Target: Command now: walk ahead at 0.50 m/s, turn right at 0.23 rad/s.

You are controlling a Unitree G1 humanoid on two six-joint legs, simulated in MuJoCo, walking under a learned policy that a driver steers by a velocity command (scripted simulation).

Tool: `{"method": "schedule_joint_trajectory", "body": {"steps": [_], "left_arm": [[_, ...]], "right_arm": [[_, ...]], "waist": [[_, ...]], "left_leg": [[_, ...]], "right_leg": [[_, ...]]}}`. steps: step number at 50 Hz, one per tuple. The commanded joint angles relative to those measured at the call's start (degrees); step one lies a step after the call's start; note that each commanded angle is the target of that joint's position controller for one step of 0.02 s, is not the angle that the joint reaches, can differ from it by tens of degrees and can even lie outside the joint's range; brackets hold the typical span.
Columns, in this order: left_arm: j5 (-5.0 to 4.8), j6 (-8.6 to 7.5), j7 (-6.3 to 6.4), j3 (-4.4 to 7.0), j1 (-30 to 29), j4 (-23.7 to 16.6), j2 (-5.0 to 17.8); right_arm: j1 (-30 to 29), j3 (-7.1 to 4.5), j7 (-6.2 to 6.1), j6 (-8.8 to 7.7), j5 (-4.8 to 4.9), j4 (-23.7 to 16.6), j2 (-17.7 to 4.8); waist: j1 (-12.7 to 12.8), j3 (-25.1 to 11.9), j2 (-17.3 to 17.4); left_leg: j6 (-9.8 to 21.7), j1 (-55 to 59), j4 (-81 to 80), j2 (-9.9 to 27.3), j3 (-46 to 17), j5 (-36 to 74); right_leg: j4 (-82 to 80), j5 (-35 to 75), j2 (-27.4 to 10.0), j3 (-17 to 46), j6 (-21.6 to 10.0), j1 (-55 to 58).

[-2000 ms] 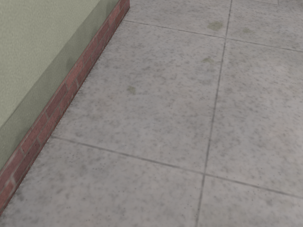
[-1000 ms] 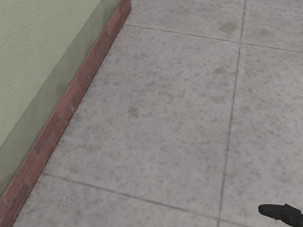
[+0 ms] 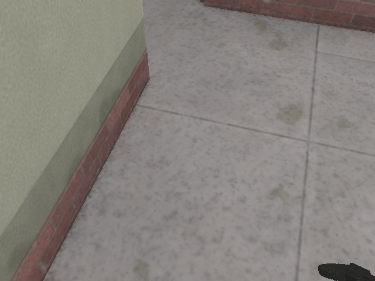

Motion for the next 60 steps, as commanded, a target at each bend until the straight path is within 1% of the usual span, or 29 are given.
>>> {"method": "schedule_joint_trajectory", "body": {"steps": [1, 2, 3, 4, 5, 7, 11, 15, 22, 25, 27, 28, 29, 30, 31, 32, 34, 37, 41, 46, 50, 51, 52, 53, 54, 55, 56, 58, 60], "left_arm": [[1.73, -0.44, 0.4, 0.55, -1.4, -5.1, 5.6], [0.72, -1.69, 0.11, -1.02, 4.7, -5.2, -0.2], [-1.06, -2.35, -0.08, 0.54, 1.7, -4.4, 6.4], [-1.9, -2.58, -0.14, 1.3, -2.2, -5.6, 8.5], [-1.41, -2.43, 0.18, 1.41, -4.3, -5.9, 8.1], [-0.69, -1.02, 0.31, 1.72, -3.3, -5.9, 6.2], [-0.87, 1.39, 0.24, 1.4, -5.2, -8.2, 3.2], [-0.57, 0.79, -0.86, 1.24, -10.5, -10.3, 2.4], [-0.38, 0.72, -3.37, 0.51, -21.5, -16.4, 1.6], [-0.34, 1.29, -3.77, 1.9, -17.9, -17.3, 4.3], [-0.59, 1.63, -3.0, 4.9, -3.2, -13.8, 9.1], [-0.79, 2.31, -1.61, 6.76, 4.1, -12.1, 14.5], [-0.7, 1.58, -1.64, 6.81, -0.6, -14.3, 18.5], [-0.34, 0.52, -2.38, 5.14, 0.2, -15.3, 13.3], [0.14, -0.35, -2.5, 4.3, -1.3, -15.0, 10.5], [0.0, -0.87, -2.59, 3.87, -4.7, -15.2, 9.0], [0.32, -0.96, -2.02, 2.89, -9.5, -16.5, 6.4], [-0.05, -1.25, -0.98, 3.33, -8.4, -16.5, 8.4], [-0.15, -0.57, 0.93, 3.8, -5.5, -15.4, 9.6], [-0.52, -0.14, 0.57, 3.94, -2.0, -12.6, 9.2], [0.05, 0.87, 1.33, 3.55, -1.2, -10.7, 7.6], [0.0, 1.14, 1.55, 3.23, -2.4, -10.8, 7.0], [0.32, 1.22, 1.59, 2.59, -3.4, -11.4, 5.6], [1.64, 1.1, 1.59, 1.62, -1.6, -13.0, 3.1], [-0.04, 0.99, 1.36, 0.99, 9.3, -11.9, 1.1], [-0.55, 1.36, 1.52, 2.2, 9.8, -9.4, 7.9], [-0.76, 1.98, 1.8, 2.75, 2.1, -10.1, 9.8], [0.57, 3.3, 2.66, 2.44, -3.2, -10.5, 8.0], [0.69, 4.35, 2.72, 1.66, -3.0, -10.4, 4.3]], "right_arm": [[22.8, -5.6, -1.49, -0.32, -1.83, 2.3, -16.2], [23.8, -5.81, -1.25, 0.23, -1.83, 3.0, -18.0], [21.6, -4.29, -1.39, 0.3, -1.3, 2.2, -12.0], [17.8, -3.55, -1.62, 0.26, -0.87, 1.7, -9.6], [13.9, -3.18, -1.63, 0.07, -0.89, 1.5, -8.3], [9.7, -2.66, -1.51, -0.54, -1.32, 1.8, -6.4], [8.4, -3.23, -2.0, -1.86, -1.05, 3.7, -7.3], [9.9, -3.77, -2.41, -1.28, -1.64, 4.9, -9.0], [15.1, -4.85, -2.89, 1.44, 0.07, 6.7, -12.0], [13.3, -5.61, -3.3, 2.68, 0.8, 6.1, -13.9], [11.6, -5.46, -3.51, 3.35, 1.16, 5.4, -13.6], [13.2, -4.12, -3.37, 2.8, -0.7, 4.3, -9.9], [16.3, -2.18, -2.71, 0.89, -1.36, 0.9, -3.5], [10.7, -3.01, -1.69, -1.48, 0.57, 0.4, -8.9], [7.0, -3.3, -1.21, -2.58, 2.32, -1.0, -9.9], [7.0, -3.14, -1.53, -2.99, 1.53, -0.6, -9.1], [8.1, -3.72, -1.54, -1.83, -0.44, 0.5, -9.9], [7.9, -3.53, -1.43, -0.07, -1.5, 0.1, -8.0], [-1.1, -2.7, -1.32, -0.36, -1.14, -2.1, -6.3], [-7.5, -2.2, -0.94, -1.64, -0.32, -4.5, -6.6], [-2.4, -3.16, -0.79, -2.57, -1.65, -2.4, -9.3], [1.7, -3.6, -0.91, -3.02, -2.14, -0.9, -10.1], [6.8, -3.97, -0.93, -3.52, -3.09, 0.4, -11.3], [13.7, -4.39, -0.76, -3.67, -4.19, 1.4, -14.9], [16.2, -4.86, -0.21, -2.51, -3.83, 3.2, -16.6], [14.9, -3.87, 0.33, -1.8, -1.4, 2.3, -11.9], [11.6, -2.85, 0.24, -1.33, -1.0, 1.4, -8.7], [6.0, -0.97, -0.02, -0.54, -1.48, 1.9, -4.8], [4.3, -0.57, -0.35, -0.35, -2.2, 3.7, -4.9]], "waist": [[-12.7, -17.1, 2.6], [-9.4, -22.2, 17.4], [-11.1, -17.1, 10.5], [-10.2, -10.0, 7.9], [-8.4, -6.7, 4.1], [-5.2, -3.3, 5.1], [-3.8, 0.0, 3.4], [-5.4, 1.4, 1.6], [-8.8, 4.6, 0.3], [-4.9, 0.6, 3.0], [3.5, -7.4, 1.7], [5.1, -12.0, -7.4], [-2.0, -17.0, -18.8], [2.2, -19.6, -10.2], [1.7, -12.2, -7.7], [-1.3, -7.0, -2.1], [-4.7, -4.3, -2.5], [-5.5, -3.1, -2.2], [-2.9, -0.1, -4.7], [-0.1, 1.7, -7.1], [-2.0, 0.5, -10.2], [-4.4, -1.5, -10.1], [-7.0, -6.1, -8.6], [-8.0, -15.0, 0.3], [-4.5, -23.4, 19.7], [-5.4, -22.9, 10.9], [-6.8, -14.3, 5.7], [-4.8, -6.5, 1.2], [-2.7, -5.0, 6.3]], "left_leg": [[6.4, 39.9, 1.7, 11.7, -14.0, -3.2], [12.7, 50.7, -6.0, 21.5, -36.7, -12.4], [10.6, 46.0, -8.9, 19.7, -34.8, -18.0], [8.4, 38.9, -10.0, 18.4, -25.9, -16.4], [7.4, 31.9, -12.0, 16.4, -20.7, -13.3], [6.6, 22.5, -16.1, 13.5, -12.5, -7.8], [7.9, 18.7, -20.0, 13.2, -3.6, -1.4], [7.4, 21.4, -20.7, 11.4, 4.3, 4.0], [6.1, 32.4, -16.9, 14.8, 9.9, 11.6], [4.1, 35.1, -6.5, 15.0, 12.4, 34.8], [1.3, 28.7, 14.5, 11.8, 14.5, 38.2], [-1.4, 13.4, 33.0, 8.4, 14.6, 13.9], [-4.5, -10.4, 51.9, -5.2, 5.9, -31.3], [-2.9, -16.2, 55.0, -2.9, -5.6, -31.0], [-1.3, -19.0, 52.7, -0.4, -5.1, -26.2], [-1.0, -16.5, 46.8, 2.3, -5.0, -21.6], [-1.8, -9.7, 39.6, 4.8, -5.7, -17.2], [-4.6, -7.8, 31.9, 4.1, -4.3, -12.5], [-6.9, -6.5, 13.6, 1.0, -3.9, 2.1], [-6.1, -1.0, 2.3, -1.1, -4.4, 8.9], [-2.7, 2.3, -0.7, -1.8, -4.3, 2.4], [-1.2, 7.3, -2.8, -2.6, -3.0, 4.5], [0.6, 16.5, -3.0, -0.3, -3.6, 14.0], [4.3, 32.6, 1.9, 10.2, -12.9, 33.4], [15.8, 47.0, 0.0, 22.9, -34.0, 38.5], [15.3, 44.0, -2.7, 22.9, -35.9, 23.9], [12.9, 36.8, -3.9, 19.7, -27.6, 20.6], [10.2, 23.7, -6.6, 14.4, -17.1, 22.6], [8.8, 16.6, -9.4, 10.4, -10.8, 24.9]], "right_leg": [[33.6, 25.1, -5.3, 2.2, -3.4, -22.5], [49.0, -11.6, 2.5, 4.8, -1.2, -39.8], [55.0, -11.2, -0.9, 10.4, -1.2, -44.4], [55.0, -6.0, -3.6, 8.9, -1.7, -46.3], [53.1, -1.1, -6.3, 7.8, -1.5, -44.3], [49.9, 4.7, -9.3, 8.1, -0.9, -38.7], [45.8, 10.8, -10.7, 7.7, 0.1, -41.1], [33.5, 21.9, -9.9, 5.9, 0.3, -42.7], [20.6, 20.6, -7.9, -0.3, -2.4, -44.6], [20.0, 12.6, -3.3, -4.4, -5.5, -36.2], [15.2, 14.9, 1.7, -5.6, -9.3, -15.4], [13.7, 15.5, -6.6, 8.5, -12.8, 1.0], [4.0, 4.6, -19.3, 43.2, -24.2, 15.8], [-1.6, 2.0, -21.0, 47.2, -23.4, 16.4], [-1.3, 5.5, -19.3, 38.7, -20.8, 11.0], [-1.1, 12.4, -16.4, 31.2, -18.5, 2.3], [-3.3, 20.7, -13.4, 24.8, -16.8, -7.5], [-5.5, 27.6, -11.6, 20.4, -17.1, -12.3], [-6.5, 20.9, -7.4, 15.7, -13.7, -14.9], [-5.0, 14.3, -7.9, 18.3, -11.1, -14.8], [5.2, 28.9, -9.1, 21.0, -8.7, -5.8], [10.3, 36.5, -7.6, 20.4, -7.3, -5.3], [18.5, 38.5, -4.3, 18.8, -5.2, -7.3], [34.4, 20.6, 0.3, 16.4, -2.7, -16.7], [51.8, -18.5, 8.4, 14.1, 0.6, -31.6], [57.9, -17.2, 4.7, 17.3, 1.4, -34.6], [58.2, -13.5, 3.1, 15.3, 2.0, -37.3], [50.1, -7.1, -1.3, 12.4, 3.0, -33.5], [40.1, -2.9, -2.8, 8.8, 3.8, -25.4]]}}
